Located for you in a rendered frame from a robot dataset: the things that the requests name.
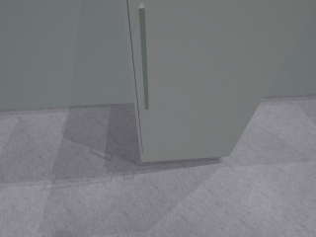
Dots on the fridge door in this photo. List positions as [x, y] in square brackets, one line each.
[209, 65]

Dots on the handle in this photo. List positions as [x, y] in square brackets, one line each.
[142, 26]

